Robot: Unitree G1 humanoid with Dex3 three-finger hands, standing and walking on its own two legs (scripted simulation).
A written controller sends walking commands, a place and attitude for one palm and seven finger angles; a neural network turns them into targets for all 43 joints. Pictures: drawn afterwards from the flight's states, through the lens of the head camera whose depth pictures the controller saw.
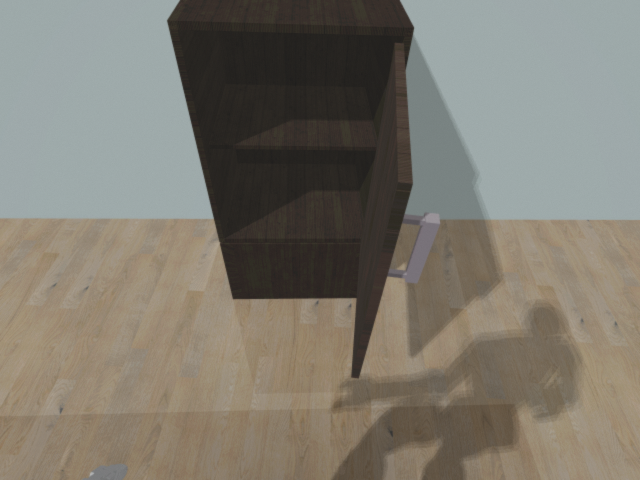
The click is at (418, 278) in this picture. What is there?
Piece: cupboard door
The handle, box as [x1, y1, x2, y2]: [387, 212, 439, 283]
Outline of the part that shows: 438,214 425,212 423,216 404,214 402,221 403,223 419,224 420,227 405,271 389,269 387,275 388,276 403,277 405,281 416,283 439,225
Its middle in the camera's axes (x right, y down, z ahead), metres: +0.14 +0.02 +0.62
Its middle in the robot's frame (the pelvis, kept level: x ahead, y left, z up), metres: +0.46 -0.11 +0.01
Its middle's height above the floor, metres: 0.78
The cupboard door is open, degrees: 81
